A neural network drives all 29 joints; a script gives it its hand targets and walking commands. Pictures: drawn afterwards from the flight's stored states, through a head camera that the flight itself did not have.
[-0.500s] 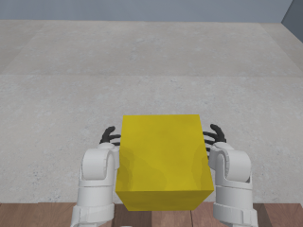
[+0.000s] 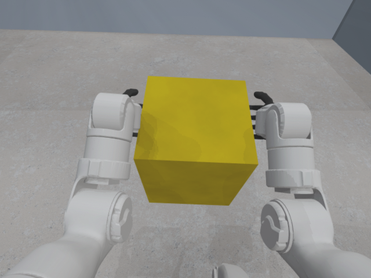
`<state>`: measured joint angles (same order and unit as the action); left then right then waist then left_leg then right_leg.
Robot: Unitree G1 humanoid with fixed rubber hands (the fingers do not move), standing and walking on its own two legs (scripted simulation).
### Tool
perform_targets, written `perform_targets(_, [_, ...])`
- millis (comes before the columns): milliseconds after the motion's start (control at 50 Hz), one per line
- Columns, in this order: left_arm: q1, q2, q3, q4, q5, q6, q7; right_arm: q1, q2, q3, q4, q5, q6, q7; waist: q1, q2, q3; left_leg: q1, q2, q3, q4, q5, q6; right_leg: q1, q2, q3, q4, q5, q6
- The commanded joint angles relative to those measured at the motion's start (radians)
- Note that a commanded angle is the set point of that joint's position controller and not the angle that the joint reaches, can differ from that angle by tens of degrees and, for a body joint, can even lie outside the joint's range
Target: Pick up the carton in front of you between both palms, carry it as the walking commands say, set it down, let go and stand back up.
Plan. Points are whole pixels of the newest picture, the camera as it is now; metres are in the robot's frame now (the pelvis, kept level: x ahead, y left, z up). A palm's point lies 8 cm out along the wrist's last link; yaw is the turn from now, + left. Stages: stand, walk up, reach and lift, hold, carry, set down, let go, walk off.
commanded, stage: carry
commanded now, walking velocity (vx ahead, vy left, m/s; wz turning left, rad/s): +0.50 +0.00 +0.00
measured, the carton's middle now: (192, 147) +0.39 +0.01 +0.06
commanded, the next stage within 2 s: none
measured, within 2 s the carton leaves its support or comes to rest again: neither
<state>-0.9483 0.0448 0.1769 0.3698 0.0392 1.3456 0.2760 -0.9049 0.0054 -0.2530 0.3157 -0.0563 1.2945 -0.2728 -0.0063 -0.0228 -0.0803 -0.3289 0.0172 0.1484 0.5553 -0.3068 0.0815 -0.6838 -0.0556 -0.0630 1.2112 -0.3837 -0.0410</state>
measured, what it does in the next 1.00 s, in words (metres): walks ahead: right foot, then left foot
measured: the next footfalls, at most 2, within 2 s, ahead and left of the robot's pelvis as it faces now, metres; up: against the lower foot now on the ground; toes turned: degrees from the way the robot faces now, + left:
right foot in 0.26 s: +0.36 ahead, -0.08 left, -0.01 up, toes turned -4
left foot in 0.70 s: +0.65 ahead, +0.09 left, -0.01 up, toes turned +4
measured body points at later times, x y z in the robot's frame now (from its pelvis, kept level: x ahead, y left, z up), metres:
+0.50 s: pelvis +0.31 -0.02 -0.01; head +0.42 -0.03 +0.43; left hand +0.68 +0.14 +0.04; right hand +0.71 -0.15 +0.03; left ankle +0.33 +0.12 -0.66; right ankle +0.32 -0.07 -0.74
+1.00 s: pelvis +0.62 +0.01 +0.00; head +0.66 +0.02 +0.45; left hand +1.01 +0.13 +0.10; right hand +0.99 -0.16 +0.12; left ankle +0.61 +0.08 -0.74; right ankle +0.69 -0.13 -0.69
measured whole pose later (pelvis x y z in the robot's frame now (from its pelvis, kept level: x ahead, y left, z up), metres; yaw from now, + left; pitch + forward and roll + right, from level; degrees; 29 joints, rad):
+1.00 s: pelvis +0.62 +0.01 +0.00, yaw -2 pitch +5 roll -2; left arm -0.76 -0.05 0.24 0.22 0.11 1.24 0.24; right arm -0.78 0.09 -0.28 0.21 -0.07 1.22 -0.33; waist -0.05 0.01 0.00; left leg -0.25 -0.01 0.11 0.38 -0.22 0.08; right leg -0.62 -0.04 -0.05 0.84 -0.30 0.00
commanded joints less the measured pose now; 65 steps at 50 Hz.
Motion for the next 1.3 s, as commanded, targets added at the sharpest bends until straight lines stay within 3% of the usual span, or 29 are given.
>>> perform_targets(0, [-0.889,-1.14,-0.323,-0.101,-0.465,-0.087,-0.327,-0.861,1.031,0.356,-0.019,0.453,-0.029,0.373,-0.032,0.135,-0.385,0.426,0.25,-0.279,-0.153,0.36,0.138,-0.188,-0.015,0.01,-0.12,0.058,0.01])
perform_targets(140, [-0.861,-1.226,-0.198,0.037,-0.398,-0.104,-0.352,-0.853,1.137,0.249,0.111,0.396,-0.05,0.394,-0.082,0.138,-0.356,0.569,0.152,-0.152,-0.05,0.754,0.073,-0.094,0.064,-0.081,-0.563,0.357,-0.018])
perform_targets(180, [-0.839,-1.241,-0.196,0.021,-0.39,-0.108,-0.362,-0.843,1.165,0.257,0.101,0.393,-0.055,0.399,-0.05,0.173,-0.36,0.517,0.143,-0.102,0.0,0.912,0.031,0.112,0.109,-0.113,-0.683,0.408,-0.052])
perform_targets(220, [-0.808,-1.246,-0.201,-0.017,-0.38,-0.114,-0.371,-0.802,1.197,0.277,0.09,0.388,-0.054,0.405,0.056,0.166,-0.469,0.409,0.113,-0.015,0.255,0.935,-0.026,0.512,0.126,-0.149,-0.795,0.5,-0.077])
perform_targets(240, [-0.772,-1.248,-0.2,-0.032,-0.373,-0.118,-0.378,-0.781,1.214,0.294,0.085,0.388,-0.055,0.409,0.098,0.096,-0.515,0.205,0.089,-0.032,0.419,0.653,-0.042,0.761,0.014,-0.032,-0.745,0.508,-0.074])
perform_targets(260, [-0.767,-1.226,-0.202,-0.048,-0.368,-0.123,-0.382,-0.758,1.258,0.315,0.088,0.386,-0.052,0.417,0.042,-0.134,-0.609,-0.072,-0.001,-0.081,0.58,-0.109,-0.054,1.057,-0.25,0.318,-0.552,0.976,-0.163])
perform_targets(280, [-0.74,-1.204,-0.217,-0.063,-0.354,-0.128,-0.382,-0.753,1.266,0.313,0.08,0.38,-0.052,0.419,0.11,-0.27,-0.692,-0.348,-0.115,-0.144,0.871,-0.282,-0.075,1.222,-0.325,0.617,-0.656,0.72,-0.335])
perform_targets(300, [-0.711,-1.233,-0.234,-0.094,-0.363,-0.127,-0.386,-0.721,1.272,0.332,0.059,0.375,-0.053,0.415,0.11,-0.219,-0.668,-0.449,-0.068,-0.183,0.928,-0.242,-0.058,1.207,-0.296,0.607,-0.713,0.568,-0.313])
perform_targets(340, [-0.746,-1.284,-0.301,-0.224,-0.398,-0.134,-0.394,-0.728,1.286,0.38,-0.048,0.383,-0.067,0.403,0.098,-0.068,-0.569,-0.483,-0.021,-0.181,0.846,-0.163,-0.051,1.086,-0.234,0.437,-0.709,0.677,-0.229])
perform_targets(360, [-0.755,-1.304,-0.339,-0.284,-0.411,-0.137,-0.395,-0.709,1.288,0.402,-0.098,0.381,-0.076,0.396,0.097,-0.046,-0.56,-0.469,-0.001,-0.181,0.796,-0.135,-0.052,1.044,-0.226,0.398,-0.708,0.689,-0.214])
perform_targets(500, [-0.577,-1.336,-0.553,-0.478,-0.433,-0.151,-0.404,-0.517,1.264,0.616,-0.366,0.347,-0.128,0.35,0.091,-0.092,-0.561,-0.495,0.018,-0.114,0.505,-0.051,-0.076,1.01,-0.189,0.256,-0.692,0.833,-0.219])
perform_targets(620, [-0.463,-1.242,-0.687,-0.484,-0.44,-0.166,-0.422,-0.463,1.19,0.78,-0.428,0.376,-0.143,0.356,0.101,-0.125,-0.458,-0.215,-0.079,0.026,0.016,0.282,-0.052,0.872,-0.067,0.057,-0.62,0.992,-0.125])
perform_targets(660, [-0.456,-1.206,-0.696,-0.427,-0.436,-0.166,-0.422,-0.453,1.164,0.782,-0.37,0.386,-0.135,0.37,0.023,-0.129,-0.49,0.078,-0.099,0.053,-0.145,0.422,-0.011,0.764,-0.068,-0.007,-0.459,1.034,-0.068])
perform_targets(680, [-0.459,-1.19,-0.696,-0.389,-0.429,-0.167,-0.422,-0.439,1.145,0.765,-0.328,0.387,-0.133,0.379,-0.028,-0.085,-0.511,0.269,-0.031,0.006,-0.143,0.464,-0.003,0.628,-0.055,-0.025,-0.349,0.857,-0.043])
perform_targets(700, [-0.454,-1.184,-0.693,-0.35,-0.422,-0.166,-0.424,-0.427,1.112,0.742,-0.28,0.388,-0.128,0.387,-0.035,0.079,-0.584,0.532,0.222,-0.28,0.011,0.805,0.032,0.4,-0.024,-0.011,-0.182,0.321,-0.01])
perform_targets(720, [-0.449,-1.198,-0.659,-0.301,-0.419,-0.162,-0.424,-0.387,1.078,0.708,-0.197,0.371,-0.129,0.392,-0.061,0.331,-0.703,0.784,0.376,-0.665,-0.05,0.674,0.224,0.1,0.137,0.043,0.092,-0.161,0.022])
perform_targets(740, [-0.472,-1.195,-0.645,-0.285,-0.411,-0.165,-0.419,-0.365,1.101,0.689,-0.153,0.376,-0.125,0.399,-0.066,0.257,-0.678,0.804,0.378,-0.699,-0.092,0.488,0.234,-0.019,0.1,0.094,0.176,-0.171,0.006])
perform_targets(800, [-0.557,-1.227,-0.579,-0.259,-0.412,-0.177,-0.409,-0.475,1.167,0.638,-0.142,0.417,-0.123,0.425,-0.06,0.076,-0.489,0.606,0.288,-0.51,-0.137,0.543,0.154,-0.074,0.031,0.083,0.016,-0.044,0.007])
perform_targets(840, [-0.6,-1.241,-0.545,-0.269,-0.413,-0.181,-0.399,-0.576,1.209,0.622,-0.16,0.452,-0.118,0.437,-0.051,0.085,-0.474,0.536,0.266,-0.445,-0.178,0.496,0.121,-0.012,0.02,0.073,-0.101,-0.019,0.019])
perform_targets(920, [-0.648,-1.245,-0.499,-0.301,-0.407,-0.171,-0.367,-0.656,1.23,0.566,-0.165,0.472,-0.09,0.443,-0.039,0.132,-0.453,0.49,0.253,-0.333,-0.231,0.485,0.126,0.02,0.017,0.022,-0.31,0.03,0.046])
perform_targets(1060, [-0.518,-1.269,-0.487,-0.302,-0.376,-0.109,-0.37,-0.424,1.231,0.468,-0.077,0.374,-0.026,0.444,-0.02,0.179,-0.367,0.489,0.191,-0.138,-0.238,0.628,0.04,0.148,0.044,-0.081,-0.693,0.302,0.054])
perform_targets(1120, [-0.42,-1.298,-0.487,-0.274,-0.37,-0.094,-0.399,-0.333,1.229,0.468,-0.08,0.33,-0.023,0.444,-0.005,0.166,-0.367,0.472,0.146,-0.041,-0.084,0.758,-0.016,0.352,0.076,-0.145,-0.896,0.419,0.041])
perform_targets(1140, [-0.389,-1.305,-0.489,-0.271,-0.366,-0.092,-0.41,-0.297,1.231,0.476,-0.088,0.325,-0.025,0.444,0.003,0.139,-0.405,0.359,0.12,-0.008,0.032,0.723,-0.056,0.553,0.051,-0.135,-0.903,0.479,0.023])
perform_targets(1160, [-0.334,-1.308,-0.481,-0.261,-0.365,-0.092,-0.422,-0.286,1.226,0.491,-0.109,0.326,-0.027,0.445,0.025,0.083,-0.459,0.176,0.099,0.0,0.185,0.479,-0.095,0.778,-0.093,0.015,-0.837,0.655,-0.015])
perform_targets(1180, [-0.315,-1.272,-0.466,-0.26,-0.333,-0.097,-0.421,-0.321,1.257,0.506,-0.129,0.341,-0.022,0.45,0.042,-0.12,-0.54,-0.126,0.028,-0.013,0.382,0.181,-0.129,1.063,-0.299,0.283,-0.726,1.034,-0.163])
perform_targets(1200, [-0.27,-1.275,-0.466,-0.26,-0.32,-0.106,-0.418,-0.311,1.271,0.521,-0.146,0.345,-0.023,0.455,0.045,-0.244,-0.518,-0.317,-0.049,-0.05,0.518,-0.237,-0.138,1.124,-0.352,0.387,-0.773,1.215,-0.244])
perform_targets(1220, [-0.245,-1.278,-0.472,-0.301,-0.323,-0.112,-0.419,-0.29,1.295,0.544,-0.16,0.356,-0.031,0.457,0.043,-0.201,-0.488,-0.364,-0.026,-0.104,0.56,-0.298,-0.126,1.096,-0.356,0.339,-0.788,1.175,-0.233])
perform_targets(1260, [-0.25,-1.296,-0.497,-0.419,-0.338,-0.127,-0.422,-0.247,1.308,0.591,-0.234,0.372,-0.054,0.452,0.03,-0.082,-0.443,-0.311,0.047,-0.137,0.355,-0.239,-0.11,0.966,-0.305,0.232,-0.839,0.966,-0.141])
perform_targets(1280, [-0.257,-1.301,-0.517,-0.479,-0.343,-0.132,-0.422,-0.225,1.317,0.613,-0.278,0.381,-0.068,0.447,0.026,-0.091,-0.43,-0.243,0.05,-0.123,0.216,-0.201,-0.115,0.903,-0.271,0.17,-0.868,0.9,-0.11])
